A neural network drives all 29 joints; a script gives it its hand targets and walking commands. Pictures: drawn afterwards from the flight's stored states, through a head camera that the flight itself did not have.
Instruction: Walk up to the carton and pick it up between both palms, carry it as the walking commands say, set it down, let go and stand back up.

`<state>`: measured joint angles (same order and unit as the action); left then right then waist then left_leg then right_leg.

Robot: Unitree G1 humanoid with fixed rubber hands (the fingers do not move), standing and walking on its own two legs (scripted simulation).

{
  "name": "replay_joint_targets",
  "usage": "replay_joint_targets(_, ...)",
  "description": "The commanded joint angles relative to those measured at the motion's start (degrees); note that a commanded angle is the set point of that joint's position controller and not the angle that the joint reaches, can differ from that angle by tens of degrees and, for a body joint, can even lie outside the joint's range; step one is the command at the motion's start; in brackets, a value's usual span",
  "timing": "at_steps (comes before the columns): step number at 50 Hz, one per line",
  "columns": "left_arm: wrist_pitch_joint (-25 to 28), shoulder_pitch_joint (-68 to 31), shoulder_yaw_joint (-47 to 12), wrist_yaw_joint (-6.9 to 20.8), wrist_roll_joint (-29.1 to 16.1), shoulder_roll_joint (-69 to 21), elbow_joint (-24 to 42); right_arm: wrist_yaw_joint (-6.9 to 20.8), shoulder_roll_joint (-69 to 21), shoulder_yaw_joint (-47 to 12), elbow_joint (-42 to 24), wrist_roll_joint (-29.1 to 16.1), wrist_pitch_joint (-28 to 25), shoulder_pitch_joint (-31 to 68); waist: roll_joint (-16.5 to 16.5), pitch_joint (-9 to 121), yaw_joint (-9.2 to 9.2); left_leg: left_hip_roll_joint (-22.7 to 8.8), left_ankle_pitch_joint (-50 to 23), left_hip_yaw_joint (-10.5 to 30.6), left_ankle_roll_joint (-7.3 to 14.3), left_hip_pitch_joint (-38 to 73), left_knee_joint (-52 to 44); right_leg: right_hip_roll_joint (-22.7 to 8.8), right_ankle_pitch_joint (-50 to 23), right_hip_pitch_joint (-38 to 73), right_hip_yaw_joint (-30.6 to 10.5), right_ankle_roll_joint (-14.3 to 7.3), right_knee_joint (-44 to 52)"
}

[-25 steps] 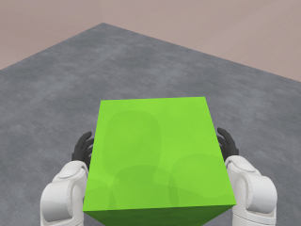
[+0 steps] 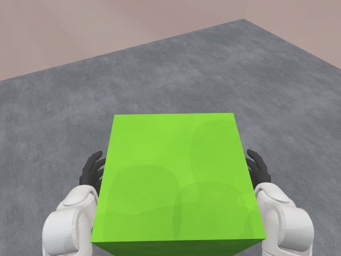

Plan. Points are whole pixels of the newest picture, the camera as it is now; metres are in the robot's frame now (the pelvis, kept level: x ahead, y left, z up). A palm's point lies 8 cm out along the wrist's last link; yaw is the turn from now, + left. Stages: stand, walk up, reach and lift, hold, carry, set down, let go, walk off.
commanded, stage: carry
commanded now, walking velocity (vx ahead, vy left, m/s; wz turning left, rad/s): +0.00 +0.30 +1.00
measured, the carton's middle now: (174, 195) +0.27 -0.01 +0.01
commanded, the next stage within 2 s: none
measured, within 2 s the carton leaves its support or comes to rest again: neither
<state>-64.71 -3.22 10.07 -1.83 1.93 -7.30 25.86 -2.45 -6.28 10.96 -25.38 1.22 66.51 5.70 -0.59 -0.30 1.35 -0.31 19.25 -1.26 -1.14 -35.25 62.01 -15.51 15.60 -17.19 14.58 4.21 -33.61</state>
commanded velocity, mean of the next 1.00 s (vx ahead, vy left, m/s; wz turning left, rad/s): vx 0.00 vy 0.06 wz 0.20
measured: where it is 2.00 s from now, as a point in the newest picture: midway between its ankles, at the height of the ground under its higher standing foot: outside the picture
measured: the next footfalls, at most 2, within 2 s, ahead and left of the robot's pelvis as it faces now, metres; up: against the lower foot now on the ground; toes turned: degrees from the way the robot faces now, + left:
left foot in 0.14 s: +0.09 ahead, +0.27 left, +0.00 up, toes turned +14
right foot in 0.52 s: -0.04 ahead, +0.17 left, +0.00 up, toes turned +18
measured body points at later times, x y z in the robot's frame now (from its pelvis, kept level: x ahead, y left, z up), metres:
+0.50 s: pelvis -0.04 +0.20 -0.01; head -0.02 +0.20 +0.44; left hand +0.16 +0.44 +0.06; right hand +0.27 +0.12 +0.05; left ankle +0.05 +0.26 -0.73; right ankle -0.03 +0.12 -0.72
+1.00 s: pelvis -0.11 +0.30 +0.00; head -0.13 +0.30 +0.45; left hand +0.06 +0.56 +0.07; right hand +0.20 +0.25 +0.07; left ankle -0.06 +0.40 -0.73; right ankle -0.04 +0.15 -0.73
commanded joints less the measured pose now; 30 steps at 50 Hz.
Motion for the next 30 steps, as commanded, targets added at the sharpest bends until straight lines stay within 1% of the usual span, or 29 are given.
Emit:
replay_joint_targets(1, -2.6, -23.1, -42.9, 12.0, -16.4, -41.6, 2.2, 12.8, -43.3, -45.6, -2.1, -17.9, 1.2, 25.4, -14.3, 11.8, -1.96, -1.5, 5.9, -6.0, -0.8, 3.2, -11.0, -11.0, -38.0, 10.4, 0.7, -5.1, 5.2)
replay_joint_targets(2, -3.1, -22.8, -42.6, 12.0, -15.9, -41.2, 1.7, 12.7, -43.4, -45.4, -1.4, -17.8, 1.7, 25.7, -16.2, 12.1, -2.09, -0.7, 5.2, -8.2, -0.6, 5.7, -14.1, -11.4, -37.2, 10.3, 1.9, -4.3, 5.1)
replay_joint_targets(4, -3.6, -23.2, -42.1, 12.1, -15.5, -40.7, 0.7, 12.8, -44.0, -44.9, 0.0, -17.8, 2.5, 27.3, -20.1, 13.0, -2.50, 0.5, 2.8, -10.2, 0.1, 7.8, -19.8, -12.4, -33.5, 11.4, 3.2, -2.5, 3.4)
replay_joint_targets(5, -3.9, -23.9, -42.2, 12.1, -15.1, -40.6, 0.1, 12.9, -44.0, -44.5, 1.6, -17.9, 2.8, 27.7, -20.0, 13.9, -2.54, 1.2, 1.9, -10.6, 0.9, 9.8, -23.4, -12.6, -30.9, 11.4, 3.6, -1.6, 0.9)
replay_joint_targets(6, -4.1, -25.5, -42.7, 12.0, -14.7, -40.8, -0.1, 13.0, -44.0, -44.0, 4.0, -17.8, 3.0, 26.6, -15.5, 15.9, -1.52, 2.3, -0.4, -9.9, 2.3, 15.2, -28.8, -10.9, -25.2, 9.0, 5.1, -0.4, -6.5)
replay_joint_targets(7, -4.3, -26.6, -43.1, 12.1, -14.3, -40.4, -0.8, 13.3, -44.1, -43.2, 6.1, -17.7, 3.0, 25.4, -5.6, 16.3, 0.42, 1.7, -6.7, -4.7, 4.8, 22.5, -35.3, -8.1, -11.4, 0.3, 4.0, 1.1, -17.3)
replay_joint_targets(8, -4.3, -27.2, -43.2, 12.5, -14.1, -41.4, -2.9, 13.3, -43.8, -42.2, 7.6, -17.0, 2.8, 25.6, 14.5, 15.5, 0.00, -13.0, -29.6, 17.9, 9.9, 28.4, -39.9, 0.8, 24.9, -17.2, 3.7, 3.8, -30.1)
replay_joint_targets(9, -3.5, -31.2, -43.9, 13.0, -15.5, -44.4, -3.3, 13.3, -45.0, -41.7, 6.6, -16.5, 2.1, 25.7, 25.8, 18.2, 0.19, -17.7, -47.5, 29.4, 15.7, 29.7, -36.9, 6.0, 34.8, -25.2, -6.4, 4.4, -37.0)
replay_joint_targets(10, -2.7, -29.4, -45.1, 13.2, -16.1, -47.3, -4.8, 13.4, -45.9, -41.9, 5.8, -16.5, 1.3, 26.0, 20.4, 20.1, 0.18, -14.4, -56.9, 23.2, 15.2, 32.8, -31.0, 5.7, 31.2, -26.8, -11.6, 3.0, -41.4)
replay_joint_targets(11, -2.3, -29.4, -46.3, 13.1, -17.3, -49.2, -4.1, 13.4, -46.4, -41.6, 5.5, -16.2, 0.7, 25.0, 19.5, 23.7, -0.08, -13.5, -54.2, 18.5, 14.2, 33.6, -29.4, 6.0, 25.6, -26.5, -11.4, 2.8, -40.3)
replay_joint_targets(12, -1.6, -31.9, -47.8, 13.0, -19.1, -51.2, -1.9, 13.5, -47.7, -42.3, 2.8, -16.0, -0.3, 26.4, 15.7, 25.1, -0.39, -11.8, -46.6, 15.0, 12.4, 31.8, -29.7, 5.7, 20.0, -24.3, -10.6, 2.7, -38.9)
replay_joint_targets(13, -0.8, -34.7, -49.2, 12.9, -21.2, -52.3, 1.7, 13.3, -49.0, -43.2, -0.4, -16.3, -1.3, 27.4, 14.2, 26.4, -0.48, -11.3, -40.4, 13.3, 12.1, 29.6, -30.5, 5.8, 16.2, -21.3, -10.5, 2.0, -36.5)
replay_joint_targets(14, -0.2, -35.7, -50.1, 13.0, -22.3, -52.0, 4.5, 12.8, -49.5, -43.8, -2.7, -16.4, -2.0, 27.2, 12.5, 27.0, -0.61, -11.3, -35.4, 13.3, 12.3, 27.0, -32.0, 6.4, 14.5, -18.3, -10.3, 1.2, -34.5)
replay_joint_targets(16, 0.1, -34.4, -50.3, 12.9, -23.0, -49.8, 7.2, 11.9, -48.5, -44.3, -5.7, -16.0, -2.5, 25.6, 10.0, 27.3, -0.71, -12.1, -26.7, 16.1, 12.4, 24.6, -36.2, 8.0, 13.3, -13.6, -10.3, -0.7, -29.9)
replay_joint_targets(17, 0.0, -32.5, -49.9, 12.9, -22.8, -48.6, 7.4, 11.6, -47.6, -44.5, -6.4, -15.6, -2.5, 24.2, 8.9, 27.5, -0.64, -12.7, -23.5, 17.9, 12.5, 24.6, -38.3, 8.6, 12.9, -11.7, -10.5, -1.5, -27.6)
replay_joint_targets(19, -0.4, -28.9, -48.8, 13.1, -21.9, -46.4, 6.4, 11.3, -46.1, -44.7, -6.3, -14.8, -2.3, 21.5, 7.2, 27.6, -0.49, -14.0, -19.8, 21.3, 12.5, 24.9, -42.8, 10.0, 13.2, -8.6, -10.7, -3.1, -22.9)
replay_joint_targets(20, -0.6, -27.7, -48.3, 13.2, -21.4, -45.7, 5.7, 11.4, -45.5, -44.7, -5.8, -14.5, -2.1, 20.7, 6.3, 27.3, -0.46, -14.2, -18.4, 22.1, 12.0, 25.0, -44.5, 10.8, 13.3, -7.0, -10.7, -3.8, -20.2)
replay_joint_targets(21, -0.7, -26.8, -47.8, 13.4, -20.9, -45.1, 4.9, 11.4, -45.0, -44.9, -5.3, -14.4, -1.9, 20.3, 5.3, 26.6, -0.44, -14.3, -16.9, 22.8, 11.1, 24.6, -46.2, 11.7, 13.2, -5.2, -10.6, -4.4, -17.1)
replay_joint_targets(22, -0.9, -26.2, -47.3, 13.5, -20.4, -44.8, 4.0, 11.6, -44.6, -45.0, -4.9, -14.3, -1.7, 20.4, 4.5, 25.7, -0.47, -14.2, -15.3, 23.0, 9.7, 24.0, -48.0, 12.8, 12.8, -3.0, -10.3, -5.0, -13.4)
replay_joint_targets(23, -1.0, -25.7, -46.9, 13.6, -19.9, -44.5, 3.1, 11.7, -44.2, -45.2, -4.5, -14.3, -1.5, 20.9, 4.5, 24.8, -0.58, -13.5, -14.2, 22.7, 7.6, 23.1, -50.0, 14.0, 12.4, 0.0, -9.6, -5.5, -8.8)
replay_joint_targets(24, -1.2, -25.2, -46.5, 13.5, -19.4, -44.2, 2.2, 11.9, -43.7, -45.3, -4.1, -14.4, -1.3, 21.7, 5.3, 23.9, -0.70, -12.4, -13.9, 21.6, 4.9, 22.6, -52.2, 15.1, 11.6, 3.4, -8.1, -5.8, -3.2)
replay_joint_targets(25, -1.3, -24.7, -46.1, 13.4, -18.9, -43.9, 1.3, 12.0, -43.1, -45.4, -3.7, -14.6, -1.0, 22.7, 6.1, 23.5, -0.95, -10.6, -14.0, 19.7, 1.6, 22.6, -53.6, 15.7, 9.8, 7.4, -6.1, -5.7, 4.1)
replay_joint_targets(26, -1.5, -24.0, -45.9, 13.3, -18.2, -43.8, 0.6, 12.1, -42.5, -45.5, -3.2, -14.8, -0.8, 23.7, 5.9, 23.7, -1.67, -7.7, -15.4, 15.8, -2.9, 21.5, -54.0, 15.0, 4.9, 14.5, -3.9, -5.3, 14.3)
replay_joint_targets(27, -1.7, -23.2, -45.6, 13.1, -17.8, -43.4, 0.2, 12.2, -42.0, -45.5, -2.6, -15.1, -0.5, 24.3, 3.7, 24.7, -2.44, -4.4, -17.5, 11.3, -7.7, 16.7, -51.9, 9.6, 4.2, 25.4, -6.0, -5.7, 20.1)
replay_joint_targets(28, -1.7, -21.1, -44.7, 12.8, -16.1, -43.0, -1.4, 12.4, -41.7, -46.0, -2.8, -15.7, 0.0, 25.9, -5.7, 21.3, -3.28, 3.0, -17.4, 2.7, -13.6, 6.4, -41.5, -1.4, 10.9, 28.7, -17.6, -10.0, 22.7)
replay_joint_targets(29, -1.6, -23.4, -44.8, 12.7, -16.8, -43.7, -1.5, 12.6, -40.8, -45.9, -1.2, -15.9, 0.5, 27.5, -20.9, 16.6, -2.87, 1.5, 0.1, 3.1, -5.8, 4.3, -17.7, -11.9, 2.6, 14.6, -29.0, -14.7, 20.5)
replay_joint_targets(30, -2.2, -24.6, -45.2, 12.8, -17.8, -43.1, -0.6, 12.6, -41.8, -45.5, 0.4, -15.8, 0.3, 27.9, -11.3, 14.4, -2.17, -0.4, 1.7, 2.4, -0.9, 1.8, -13.1, -11.6, -4.7, 9.3, -21.9, -14.7, 20.1)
